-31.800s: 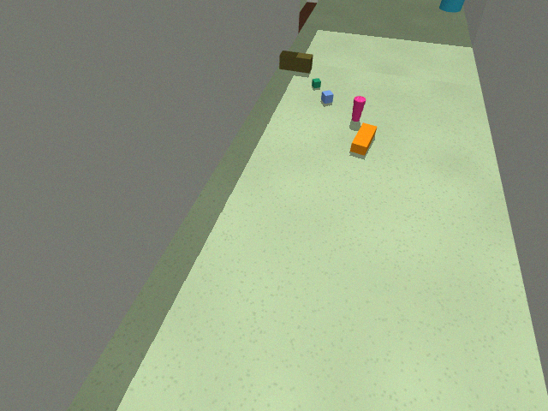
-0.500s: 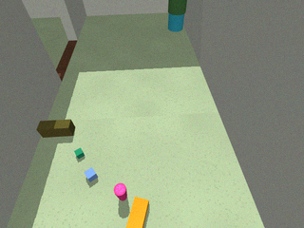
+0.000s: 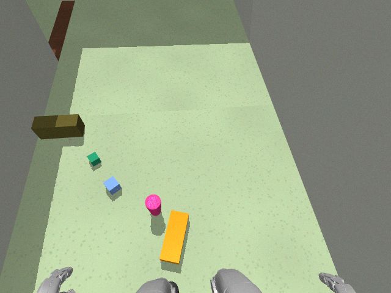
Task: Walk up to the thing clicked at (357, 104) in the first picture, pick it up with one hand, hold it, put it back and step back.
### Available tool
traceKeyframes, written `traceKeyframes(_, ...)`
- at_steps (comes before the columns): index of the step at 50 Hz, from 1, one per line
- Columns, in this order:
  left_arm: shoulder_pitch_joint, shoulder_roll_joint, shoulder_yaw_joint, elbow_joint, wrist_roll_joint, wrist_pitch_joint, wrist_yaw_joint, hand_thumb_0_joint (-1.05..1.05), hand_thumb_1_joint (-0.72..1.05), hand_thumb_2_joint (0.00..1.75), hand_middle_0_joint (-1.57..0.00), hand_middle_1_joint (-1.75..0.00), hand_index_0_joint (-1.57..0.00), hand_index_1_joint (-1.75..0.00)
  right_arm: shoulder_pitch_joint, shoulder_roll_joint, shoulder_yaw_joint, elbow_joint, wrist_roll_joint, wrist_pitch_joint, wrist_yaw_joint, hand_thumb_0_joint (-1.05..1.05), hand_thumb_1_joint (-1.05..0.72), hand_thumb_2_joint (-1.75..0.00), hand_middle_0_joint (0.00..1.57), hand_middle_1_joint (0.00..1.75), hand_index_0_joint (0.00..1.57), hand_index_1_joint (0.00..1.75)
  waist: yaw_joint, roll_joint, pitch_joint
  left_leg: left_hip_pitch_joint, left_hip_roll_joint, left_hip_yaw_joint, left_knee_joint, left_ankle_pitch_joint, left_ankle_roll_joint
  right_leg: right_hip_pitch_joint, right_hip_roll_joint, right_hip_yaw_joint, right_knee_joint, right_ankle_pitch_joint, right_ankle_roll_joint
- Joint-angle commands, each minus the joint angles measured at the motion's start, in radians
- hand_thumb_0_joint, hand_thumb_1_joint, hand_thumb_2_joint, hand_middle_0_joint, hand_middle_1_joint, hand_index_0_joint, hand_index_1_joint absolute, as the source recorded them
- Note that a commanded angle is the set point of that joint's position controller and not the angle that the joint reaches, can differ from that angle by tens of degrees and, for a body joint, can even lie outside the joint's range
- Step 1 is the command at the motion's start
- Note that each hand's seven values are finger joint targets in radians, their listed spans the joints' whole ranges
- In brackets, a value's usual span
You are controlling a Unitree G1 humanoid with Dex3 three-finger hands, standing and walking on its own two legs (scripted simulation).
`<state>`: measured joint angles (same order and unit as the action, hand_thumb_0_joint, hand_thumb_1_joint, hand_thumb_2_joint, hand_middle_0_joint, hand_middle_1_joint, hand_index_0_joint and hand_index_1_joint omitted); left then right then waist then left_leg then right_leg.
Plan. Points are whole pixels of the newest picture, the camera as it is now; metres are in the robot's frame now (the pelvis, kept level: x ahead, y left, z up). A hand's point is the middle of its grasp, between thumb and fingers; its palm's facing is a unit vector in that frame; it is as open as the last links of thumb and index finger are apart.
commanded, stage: step back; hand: left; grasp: from the side
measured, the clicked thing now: (154, 206) +0.49 +0.16 -0.69
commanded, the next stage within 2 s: none
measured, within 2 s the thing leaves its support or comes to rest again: neither
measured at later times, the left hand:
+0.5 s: hand out of the picture +0.02 +0.28 -0.15, palm faces +0.02 -0.93 -0.38, open 7.4 cm
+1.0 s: hand out of the picture -0.20 +0.26 -0.15, palm faces -0.06 -0.92 -0.40, open 7.4 cm
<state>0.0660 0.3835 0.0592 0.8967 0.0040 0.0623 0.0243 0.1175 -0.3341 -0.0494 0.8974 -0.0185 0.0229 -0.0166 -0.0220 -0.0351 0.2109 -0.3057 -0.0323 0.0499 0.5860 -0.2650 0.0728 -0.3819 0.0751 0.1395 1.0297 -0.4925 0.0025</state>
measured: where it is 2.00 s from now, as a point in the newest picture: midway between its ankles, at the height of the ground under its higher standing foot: outside the picture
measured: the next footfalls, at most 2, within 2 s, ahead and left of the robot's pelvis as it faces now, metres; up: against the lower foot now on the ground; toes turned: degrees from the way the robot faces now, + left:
right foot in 0.14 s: -0.01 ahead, -0.13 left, +0.00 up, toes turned +2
left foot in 0.48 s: -0.09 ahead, +0.12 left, +0.00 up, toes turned +0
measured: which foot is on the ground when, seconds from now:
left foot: down 0.00-0.16, up 0.18-0.46, down 0.48-0.98, up 1.00-1.00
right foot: up 0.00-0.12, down 0.14-0.52, up 0.54-0.92, down 0.94-1.00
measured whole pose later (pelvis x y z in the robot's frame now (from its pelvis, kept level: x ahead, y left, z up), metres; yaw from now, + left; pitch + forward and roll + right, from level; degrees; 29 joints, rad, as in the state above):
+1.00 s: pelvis -0.28 -0.01 -0.02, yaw -2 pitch -4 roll -2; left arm 0.22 0.36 0.08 0.87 0.04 0.06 -0.02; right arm 0.08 -0.41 -0.06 0.82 -0.01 0.05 -0.02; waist 0.01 0.07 0.19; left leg -0.49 0.04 -0.05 0.74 -0.30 0.00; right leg -0.23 0.04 0.02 0.69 -0.40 0.00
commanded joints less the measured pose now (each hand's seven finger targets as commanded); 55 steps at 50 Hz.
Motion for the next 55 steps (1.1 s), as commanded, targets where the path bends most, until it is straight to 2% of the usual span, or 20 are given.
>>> traceKeyframes(1, 0.045, 0.165, 0.058, -0.087, 0.006, -0.033, 0.01, 0.0, 0.9, 0.9, -0.2, -0.3, -0.2, -0.3, 0.053, -0.28, -0.072, -0.076, -0.003, -0.011, -0.024, 0.0, -0.9, -0.9, 0.2, 0.3, 0.2, 0.3, -0.023, 0.156, -0.282, 0.328, 0.285, -0.292, -0.074, 0.6, 0.16, -0.061, -0.045, -0.039, -0.183, 0.0, 0.009)
traceKeyframes(5, 0.141, 0.156, 0.067, -0.05, 0.017, -0.046, -0.002, 0.0, 0.9, 0.9, -0.2, -0.3, -0.2, -0.3, -0.022, -0.291, -0.067, -0.096, 0.008, -0.004, -0.014, 0.0, -0.9, -0.9, 0.2, 0.3, 0.2, 0.3, 0.031, 0.142, -0.313, 0.163, 0.266, -0.265, -0.03, 0.386, 0.121, 0.154, -0.066, -0.103, -0.488, 0.184, -0.025)
traceKeyframes(7, 0.169, 0.198, 0.078, -0.045, 0.03, -0.056, -0.003, 0.0, 0.9, 0.9, -0.2, -0.3, -0.2, -0.3, -0.037, -0.263, -0.058, -0.098, 0.023, 0.0, -0.01, 0.0, -0.9, -0.9, 0.2, 0.3, 0.2, 0.3, 0.037, 0.035, -0.322, 0.005, 0.177, -0.197, 0.051, 0.202, 0.033, 0.281, -0.133, 0.006, -0.576, 0.388, -0.074)
traceKeyframes(8, 0.133, 0.248, 0.091, -0.063, 0.033, -0.059, -0.006, 0.0, 0.9, 0.9, -0.2, -0.3, -0.2, -0.3, -0.037, -0.23, -0.045, -0.103, 0.029, -0.001, -0.006, 0.0, -0.9, -0.9, 0.2, 0.3, 0.2, 0.3, 0.027, -0.113, -0.281, -0.145, 0.057, -0.13, 0.172, -0.006, -0.031, 0.291, -0.274, 0.206, -0.634, 0.44, -0.151)
traceKeyframes(9, 0.079, 0.327, 0.103, -0.096, 0.028, -0.053, -0.008, 0.0, 0.9, 0.9, -0.2, -0.3, -0.2, -0.3, -0.058, -0.229, -0.051, -0.107, 0.025, 0.007, -0.012, 0.0, -0.9, -0.9, 0.2, 0.3, 0.2, 0.3, 0.063, -0.255, -0.213, -0.143, -0.072, -0.087, 0.414, -0.329, -0.066, 0.105, -0.466, 0.404, -0.718, 0.463, -0.327)
traceKeyframes(10, 0.007, 0.321, 0.102, -0.135, 0.037, -0.058, -0.002, 0.0, 0.9, 0.9, -0.2, -0.3, -0.2, -0.3, -0.028, -0.253, -0.061, -0.088, 0.017, 0.013, -0.015, 0.0, -0.9, -0.9, 0.2, 0.3, 0.2, 0.3, 0.041, -0.225, -0.154, -0.092, -0.047, -0.193, 0.575, -0.365, -0.077, -0.022, -0.499, 0.436, -0.722, 0.486, -0.351)
traceKeyframes(14, -0.021, 0.202, 0.082, -0.157, 0.026, -0.06, 0.006, 0.0, 0.9, 0.9, -0.2, -0.3, -0.2, -0.3, 0.043, -0.226, -0.043, -0.055, 0.028, 0.0, -0.008, 0.0, -0.9, -0.9, 0.2, 0.3, 0.2, 0.3, 0.007, -0.088, -0.188, -0.174, -0.108, -0.208, 0.608, -0.236, -0.076, 0.159, -0.285, 0.09, -0.611, 0.696, -0.219)
traceKeyframes(21, 0.076, 0.205, 0.076, -0.188, 0.03, -0.038, 0.013, 0.0, 0.9, 0.9, -0.2, -0.3, -0.2, -0.3, 0.068, -0.211, -0.036, -0.088, 0.014, -0.02, -0.017, 0.0, -0.9, -0.9, 0.2, 0.3, 0.2, 0.3, 0.056, -0.169, -0.316, -0.129, 0.017, -0.114, 0.098, -0.226, -0.085, 0.434, -0.302, 0.067, -0.458, 0.809, -0.207)
traceKeyframes(24, 0.044, 0.213, 0.068, -0.206, 0.008, -0.013, 0.0, 0.0, 0.9, 0.9, -0.2, -0.3, -0.2, -0.3, 0.141, -0.224, -0.059, -0.052, -0.008, -0.028, -0.014, 0.0, -0.9, -0.9, 0.2, 0.3, 0.2, 0.3, 0.009, -0.107, -0.305, 0.102, 0.004, -0.06, -0.212, 0.152, -0.072, 0.23, -0.227, 0.008, -0.331, 0.626, -0.123)
traceKeyframes(26, 0.068, 0.14, 0.054, -0.219, 0.0, -0.01, -0.001, 0.0, 0.9, 0.9, -0.2, -0.3, -0.2, -0.3, 0.081, -0.379, -0.09, -0.083, -0.029, -0.029, -0.008, 0.0, -0.9, -0.9, 0.2, 0.3, 0.2, 0.3, 0.026, 0.258, -0.282, 0.238, 0.343, -0.524, -0.245, 0.4, 0.069, -0.138, 0.023, -0.075, -0.095, -0.031, -0.034)
traceKeyframes(27, -0.01, 0.19, 0.076, -0.215, 0.012, -0.013, 0.016, 0.0, 0.9, 0.9, -0.2, -0.3, -0.2, -0.3, 0.072, -0.441, -0.099, -0.099, -0.02, -0.028, -0.005, 0.0, -0.9, -0.9, 0.2, 0.3, 0.2, 0.3, -0.047, 0.292, -0.254, 0.039, 0.455, -0.644, -0.267, 0.38, 0.228, -0.06, 0.024, 0.039, 0.072, -0.194, -0.018)
traceKeyframes(31, 0.132, 0.187, 0.077, -0.151, -0.005, -0.008, 0.003, 0.0, 0.9, 0.9, -0.2, -0.3, -0.2, -0.3, -0.077, -0.286, -0.058, -0.126, -0.019, -0.033, -0.018, 0.0, -0.9, -0.9, 0.2, 0.3, 0.2, 0.3, 0.075, 0.164, -0.186, 0.09, 0.248, -0.271, -0.183, 0.417, 0.108, -0.148, 0.038, 0.084, 0.258, 0.016, -0.033)
traceKeyframes(37, 0.14, 0.175, 0.077, -0.157, 0.014, -0.021, -0.002, 0.0, 0.9, 0.9, -0.2, -0.3, -0.2, -0.3, 0.049, -0.272, -0.066, -0.123, -0.002, -0.033, -0.023, 0.0, -0.9, -0.9, 0.2, 0.3, 0.2, 0.3, 0.0, 0.172, -0.267, 0.316, 0.282, -0.288, -0.126, 0.454, 0.173, -0.168, 0.012, 0.035, 0.095, 0.003, 0.043)
traceKeyframes(42, 0.161, 0.172, 0.074, -0.143, 0.015, -0.023, -0.012, 0.0, 0.9, 0.9, -0.2, -0.3, -0.2, -0.3, 0.023, -0.312, -0.078, -0.15, -0.015, -0.018, -0.017, 0.0, -0.9, -0.9, 0.2, 0.3, 0.2, 0.3, -0.008, 0.223, -0.277, 0.193, 0.291, -0.278, -0.141, 0.286, 0.167, 0.007, -0.052, -0.057, -0.188, -0.005, 0.029)
traceKeyframes(47, 0.329, 0.198, 0.096, -0.052, 0.035, -0.031, -0.028, 0.0, 0.9, 0.9, -0.2, -0.3, -0.2, -0.3, -0.043, -0.3, -0.073, -0.165, 0.005, 0.008, -0.011, 0.0, -0.9, -0.9, 0.2, 0.3, 0.2, 0.3, 0.069, 0.155, -0.296, -0.086, 0.196, -0.215, -0.017, 0.009, 0.033, 0.279, -0.097, -0.062, -0.597, 0.183, -0.049)
traceKeyframes(48, 0.29, 0.276, 0.116, -0.081, 0.052, -0.035, -0.029, 0.0, 0.9, 0.9, -0.2, -0.3, -0.2, -0.3, -0.031, -0.241, -0.058, -0.178, 0.014, 0.009, -0.012, 0.0, -0.9, -0.9, 0.2, 0.3, 0.2, 0.3, 0.061, -0.088, -0.236, -0.275, 0.038, -0.165, 0.163, -0.176, -0.035, 0.258, -0.267, 0.246, -0.676, 0.096, -0.109)
traceKeyframes(49, 0.173, 0.372, 0.134, -0.138, 0.047, -0.027, -0.03, 0.0, 0.9, 0.9, -0.2, -0.3, -0.2, -0.3, -0.053, -0.235, -0.06, -0.187, 0.015, 0.007, -0.027, 0.0, -0.9, -0.9, 0.2, 0.3, 0.2, 0.3, 0.081, -0.247, -0.168, -0.245, -0.077, -0.129, 0.4, -0.323, -0.083, 0.003, -0.444, 0.393, -0.777, 0.026, -0.259)
traceKeyframes(50, 0.083, 0.388, 0.133, -0.179, 0.049, -0.031, -0.022, 0.0, 0.9, 0.9, -0.2, -0.3, -0.2, -0.3, -0.033, -0.282, -0.078, -0.166, 0.009, 0.007, -0.035, 0.0, -0.9, -0.9, 0.2, 0.3, 0.2, 0.3, 0.066, -0.258, -0.109, -0.173, -0.02, -0.195, 0.548, -0.332, -0.089, -0.153, -0.508, 0.464, -0.81, 0.026, -0.31)
traceKeyframes(53, -0.035, 0.236, 0.095, -0.197, 0.043, -0.038, -0.014, 0.0, 0.9, 0.9, -0.2, -0.3, -0.2, -0.3, 0.067, -0.26, -0.064, -0.1, 0.018, 0.001, -0.019, 0.0, -0.9, -0.9, 0.2, 0.3, 0.2, 0.3, -0.017, -0.124, -0.107, -0.153, -0.094, -0.199, 0.632, -0.186, -0.077, -0.076, -0.295, 0.084, -0.685, 0.301, -0.195)
traceKeyframes(55, 0.001, 0.222, 0.101, -0.201, 0.047, -0.037, -0.013, 0.0, 0.9, 0.9, -0.2, -0.3, -0.2, -0.3, 0.097, -0.241, -0.052, -0.096, 0.011, -0.009, -0.026, 0.0, -0.9, -0.9, 0.2, 0.3, 0.2, 0.3, 0.009, -0.128, -0.158, -0.187, -0.106, -0.183, 0.627, -0.176, -0.092, 0.042, -0.245, 0.025, -0.617, 0.406, -0.169)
